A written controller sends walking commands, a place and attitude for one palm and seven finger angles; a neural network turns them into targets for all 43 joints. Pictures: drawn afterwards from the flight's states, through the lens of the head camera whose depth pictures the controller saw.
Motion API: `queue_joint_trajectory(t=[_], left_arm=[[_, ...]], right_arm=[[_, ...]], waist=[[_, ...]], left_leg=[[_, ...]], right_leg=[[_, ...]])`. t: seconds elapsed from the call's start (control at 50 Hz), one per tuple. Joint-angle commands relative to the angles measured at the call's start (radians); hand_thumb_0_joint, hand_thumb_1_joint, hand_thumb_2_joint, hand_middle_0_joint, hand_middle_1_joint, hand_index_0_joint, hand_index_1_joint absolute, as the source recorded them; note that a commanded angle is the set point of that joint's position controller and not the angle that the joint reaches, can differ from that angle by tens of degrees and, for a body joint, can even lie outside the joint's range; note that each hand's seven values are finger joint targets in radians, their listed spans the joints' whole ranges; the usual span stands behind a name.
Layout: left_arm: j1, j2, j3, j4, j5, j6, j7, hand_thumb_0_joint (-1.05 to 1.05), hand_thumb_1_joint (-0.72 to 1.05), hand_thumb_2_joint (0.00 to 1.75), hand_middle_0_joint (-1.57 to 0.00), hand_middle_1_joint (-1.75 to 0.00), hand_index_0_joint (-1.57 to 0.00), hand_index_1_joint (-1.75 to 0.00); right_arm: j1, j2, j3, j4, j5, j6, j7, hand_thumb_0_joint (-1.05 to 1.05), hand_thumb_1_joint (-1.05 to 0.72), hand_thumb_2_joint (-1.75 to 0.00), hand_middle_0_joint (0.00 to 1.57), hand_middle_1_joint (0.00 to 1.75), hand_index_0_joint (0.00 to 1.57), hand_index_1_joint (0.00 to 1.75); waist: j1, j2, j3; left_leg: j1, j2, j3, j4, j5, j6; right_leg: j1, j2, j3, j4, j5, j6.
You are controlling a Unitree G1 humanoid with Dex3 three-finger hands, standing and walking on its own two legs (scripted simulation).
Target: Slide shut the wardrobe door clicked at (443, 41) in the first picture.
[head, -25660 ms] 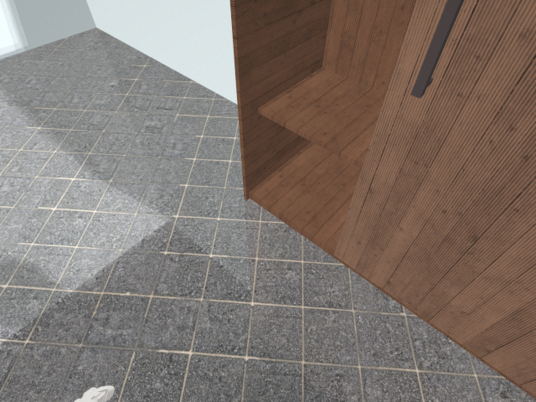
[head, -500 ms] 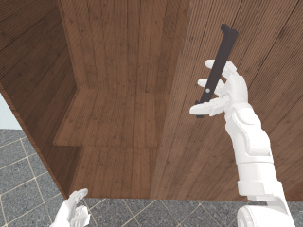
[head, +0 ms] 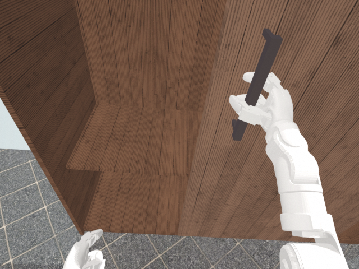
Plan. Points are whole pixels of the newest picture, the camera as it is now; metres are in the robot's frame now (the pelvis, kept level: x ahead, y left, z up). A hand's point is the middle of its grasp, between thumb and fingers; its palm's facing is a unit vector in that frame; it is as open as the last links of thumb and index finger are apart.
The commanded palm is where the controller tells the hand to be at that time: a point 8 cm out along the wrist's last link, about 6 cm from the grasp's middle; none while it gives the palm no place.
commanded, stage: grip the handle and tug to test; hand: right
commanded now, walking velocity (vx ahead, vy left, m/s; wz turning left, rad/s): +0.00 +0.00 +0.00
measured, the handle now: (250, 91) +0.45 -0.11 +0.22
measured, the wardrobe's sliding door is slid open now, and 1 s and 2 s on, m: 0.51 0.51 0.51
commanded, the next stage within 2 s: tug the door sideways, standing still in 0.86 s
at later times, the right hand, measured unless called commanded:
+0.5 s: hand (245, 106) +0.39 -0.09 +0.22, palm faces -0.02 +1.00 -0.01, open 6.0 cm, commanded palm +0.36 -0.13 +0.22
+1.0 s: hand (246, 107) +0.39 -0.09 +0.22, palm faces -0.08 +1.00 -0.02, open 6.2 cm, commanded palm +0.36 -0.14 +0.22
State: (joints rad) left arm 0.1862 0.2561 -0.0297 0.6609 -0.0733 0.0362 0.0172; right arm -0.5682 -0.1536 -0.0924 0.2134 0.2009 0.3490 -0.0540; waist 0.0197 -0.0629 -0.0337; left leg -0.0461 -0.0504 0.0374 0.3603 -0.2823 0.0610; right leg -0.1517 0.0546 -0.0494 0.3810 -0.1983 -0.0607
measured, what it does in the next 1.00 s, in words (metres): stands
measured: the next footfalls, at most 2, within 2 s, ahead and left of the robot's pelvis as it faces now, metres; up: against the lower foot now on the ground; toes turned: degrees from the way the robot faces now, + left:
none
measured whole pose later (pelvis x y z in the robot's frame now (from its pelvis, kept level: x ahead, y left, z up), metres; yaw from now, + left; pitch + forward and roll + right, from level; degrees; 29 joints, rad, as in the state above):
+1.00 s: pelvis +0.03 +0.02 +0.00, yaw +4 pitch +1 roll -1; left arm 0.15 0.27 -0.04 0.57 -0.08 0.08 0.00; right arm -0.30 -0.23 -0.20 -0.11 0.25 0.42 0.03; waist 0.03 -0.05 -0.10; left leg -0.07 -0.07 -0.02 0.37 -0.30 0.06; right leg -0.16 0.04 -0.05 0.41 -0.24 -0.04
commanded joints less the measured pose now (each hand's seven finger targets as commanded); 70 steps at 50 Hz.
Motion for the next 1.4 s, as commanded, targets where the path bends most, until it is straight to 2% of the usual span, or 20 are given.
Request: queue_joint_trajectory(t=[0.0,0.06,0.18,0.28,0.48,0.54,0.66,0.68,0.74,0.9,0.94,0.98,1.04,1.14,1.18,1.24,1.28,1.32,1.34,1.38], left_arm=[[-0.144,0.102,0.033,-0.159,0.004,-0.051,0.006,0.0,0.9,0.9,-0.2,-0.3,-0.2,-0.3],[-0.143,0.105,0.034,-0.154,0.002,-0.048,0.006,0.0,0.9,0.9,-0.2,-0.3,-0.2,-0.3],[-0.14,0.099,0.035,-0.157,0.003,-0.052,0.003,0.0,0.9,0.9,-0.2,-0.3,-0.2,-0.3],[-0.145,0.102,0.037,-0.163,0.004,-0.051,0.001,0.0,0.9,0.9,-0.2,-0.3,-0.2,-0.3],[-0.15,0.106,0.031,-0.165,0.003,-0.045,0.007,0.0,0.9,0.9,-0.2,-0.3,-0.2,-0.3],[-0.16,0.103,0.028,-0.177,0.001,-0.042,0.005,0.0,0.9,0.9,-0.2,-0.3,-0.2,-0.3],[-0.18,0.109,0.028,-0.207,0.001,-0.033,0.002,0.0,0.9,0.9,-0.2,-0.3,-0.2,-0.3],[-0.188,0.106,0.026,-0.218,0.001,-0.033,-0.001,0.0,0.9,0.9,-0.2,-0.3,-0.2,-0.3],[-0.196,0.113,0.027,-0.234,0.0,-0.027,-0.006,0.0,0.9,0.9,-0.2,-0.3,-0.2,-0.3],[-0.222,0.111,0.024,-0.269,-0.004,-0.012,-0.012,0.0,0.9,0.9,-0.2,-0.3,-0.2,-0.3],[-0.229,0.111,0.023,-0.267,-0.006,-0.006,-0.013,0.0,0.9,0.9,-0.2,-0.3,-0.2,-0.3],[-0.231,0.112,0.021,-0.245,-0.008,-0.008,-0.005,0.0,0.9,0.9,-0.2,-0.3,-0.2,-0.3],[-0.238,0.108,0.024,-0.227,-0.007,-0.022,-0.002,0.0,0.9,0.9,-0.2,-0.3,-0.2,-0.3],[-0.201,0.111,0.037,-0.197,0.004,-0.021,-0.006,0.0,0.9,0.9,-0.2,-0.3,-0.2,-0.3],[-0.204,0.102,0.04,-0.193,0.004,-0.02,-0.007,0.0,0.9,0.9,-0.2,-0.3,-0.2,-0.3],[-0.219,0.084,0.038,-0.185,0.003,-0.018,-0.012,0.0,0.9,0.9,-0.2,-0.3,-0.2,-0.3],[-0.222,0.073,0.03,-0.181,0.008,-0.024,-0.013,0.0,0.9,0.9,-0.2,-0.3,-0.2,-0.3],[-0.2,0.071,0.029,-0.171,0.019,-0.02,-0.018,0.0,0.9,0.9,-0.2,-0.3,-0.2,-0.3],[-0.198,0.068,0.029,-0.178,0.018,-0.022,-0.025,0.0,0.9,0.9,-0.2,-0.3,-0.2,-0.3],[-0.185,0.071,0.031,-0.176,0.018,-0.012,-0.031,0.0,0.9,0.9,-0.2,-0.3,-0.2,-0.3]], right_arm=[[-0.413,-0.08,0.016,-0.22,0.006,-0.064,0.028,0.0,-0.85,-0.88,0.44,1.39,0.44,1.39],[-0.414,-0.104,-0.002,-0.211,0.003,-0.064,0.025,0.0,-0.9,-0.9,0.45,1.4,0.45,1.4],[-0.435,-0.065,0.034,-0.223,-0.002,-0.065,0.026,0.0,-0.9,-0.9,0.45,1.4,0.45,1.4],[-0.394,-0.084,0.016,-0.243,0.003,-0.074,0.029,0.0,-0.9,-0.9,0.45,1.4,0.45,1.4],[-0.378,-0.128,-0.032,-0.215,0.014,-0.062,0.045,0.0,-0.9,-0.9,0.45,1.4,0.45,1.4],[-0.333,-0.114,-0.023,-0.242,0.016,-0.058,0.052,0.0,-0.9,-0.9,0.45,1.4,0.45,1.4],[-0.191,-0.182,-0.095,-0.335,0.024,-0.051,0.065,0.0,-0.9,-0.9,0.45,1.4,0.45,1.4],[-0.161,-0.157,-0.073,-0.359,0.025,-0.048,0.072,0.0,-0.9,-0.9,0.45,1.4,0.45,1.4],[-0.053,-0.198,-0.121,-0.405,0.031,-0.043,0.08,0.0,-0.9,-0.9,0.45,1.4,0.45,1.4],[0.102,-0.254,-0.19,-0.573,0.051,0.007,0.098,0.0,-0.9,-0.9,0.45,1.4,0.45,1.4],[0.131,-0.266,-0.206,-0.582,0.054,0.019,0.096,0.0,-0.9,-0.9,0.45,1.4,0.45,1.4],[-0.018,-0.258,-0.187,-0.549,0.061,0.035,0.091,0.0,-0.9,-0.9,0.45,1.4,0.45,1.4],[-0.089,-0.162,-0.086,-0.538,0.053,0.061,0.072,0.0,-0.9,-0.9,0.45,1.4,0.45,1.4],[-0.205,-0.04,0.055,-0.525,0.014,0.095,0.025,0.0,-0.9,-0.9,0.45,1.4,0.45,1.4],[-0.253,0.0,0.107,-0.522,0.001,0.088,0.018,0.0,-0.9,-0.9,0.45,1.4,0.45,1.4],[-0.33,0.063,0.192,-0.489,-0.01,0.057,0.015,0.0,-0.9,-0.9,0.45,1.4,0.45,1.4],[-0.363,0.11,0.232,-0.456,-0.008,0.036,0.011,0.0,-0.9,-0.9,0.45,1.4,0.45,1.4],[-0.383,0.134,0.262,-0.426,-0.016,0.025,0.009,0.0,-0.9,-0.9,0.45,1.4,0.45,1.4],[-0.419,0.132,0.26,-0.453,-0.028,0.024,0.009,0.0,-0.9,-0.9,0.45,1.4,0.45,1.4],[-0.417,0.148,0.285,-0.414,-0.033,0.031,0.02,0.0,-0.9,-0.9,0.45,1.4,0.45,1.4]], waist=[[-0.004,0.115,-0.269],[-0.005,0.106,-0.264],[0.0,0.068,-0.278],[-0.007,0.118,-0.301],[-0.015,0.115,-0.261],[-0.021,0.104,-0.27],[-0.047,0.127,-0.311],[-0.049,0.121,-0.308],[-0.062,0.173,-0.315],[-0.08,0.108,-0.343],[-0.076,0.128,-0.319],[-0.048,0.118,-0.283],[-0.024,0.086,-0.255],[0.011,0.117,-0.319],[0.017,0.116,-0.341],[0.029,0.102,-0.275],[0.036,0.086,-0.227],[0.04,0.067,-0.228],[0.035,0.008,-0.285],[0.041,0.063,-0.328]], left_leg=[[-0.073,0.03,-0.029,-0.024,0.472,-0.032],[-0.074,0.031,-0.031,-0.029,0.457,-0.031],[-0.087,0.031,-0.032,-0.027,0.466,-0.029],[-0.058,0.031,-0.031,-0.022,0.501,-0.033],[-0.045,0.037,-0.041,-0.029,0.516,-0.04],[-0.028,0.041,-0.043,-0.023,0.548,-0.043],[0.038,0.054,-0.047,-0.001,0.657,-0.056],[0.037,0.055,-0.046,0.005,0.683,-0.058],[0.067,0.067,-0.052,0.02,0.784,-0.081],[0.094,0.071,-0.046,0.064,0.878,-0.081],[0.083,0.07,-0.042,0.065,0.872,-0.078],[0.032,0.059,-0.04,0.045,0.779,-0.072],[-0.026,0.057,-0.037,0.045,0.752,-0.068],[-0.015,0.068,-0.033,0.12,0.961,-0.097],[-0.039,0.055,-0.017,0.126,0.853,-0.074],[-0.13,0.036,-0.012,0.066,0.546,-0.04],[-0.158,0.036,-0.015,0.043,0.464,-0.034],[-0.134,0.044,-0.021,0.065,0.574,-0.03],[-0.141,0.041,-0.023,0.083,0.641,-0.03],[-0.128,0.044,-0.019,0.114,0.726,-0.036]], right_leg=[[0.249,-0.052,0.089,0.025,0.38,0.004],[0.244,-0.054,0.089,0.022,0.37,0.005],[0.271,-0.052,0.091,0.028,0.393,0.006],[0.264,-0.052,0.088,0.03,0.407,0.003],[0.217,-0.042,0.078,0.026,0.363,-0.004],[0.211,-0.039,0.073,0.031,0.377,-0.005],[0.185,-0.037,0.059,0.036,0.409,-0.007],[0.186,-0.036,0.057,0.038,0.423,-0.008],[0.151,-0.037,0.046,0.051,0.419,-0.011],[0.126,-0.033,0.037,0.073,0.467,-0.006],[0.101,-0.033,0.036,0.079,0.446,-0.005],[0.11,-0.031,0.046,0.079,0.41,-0.003],[0.144,-0.034,0.058,0.103,0.435,-0.003],[0.178,-0.013,0.059,0.153,0.511,-0.014],[0.213,-0.018,0.075,0.145,0.526,-0.014],[0.232,-0.039,0.109,0.114,0.415,0.001],[0.225,-0.038,0.12,0.1,0.347,0.003],[0.231,-0.032,0.121,0.122,0.438,0.0],[0.279,-0.027,0.122,0.144,0.53,-0.004],[0.302,-0.029,0.13,0.169,0.623,-0.007]])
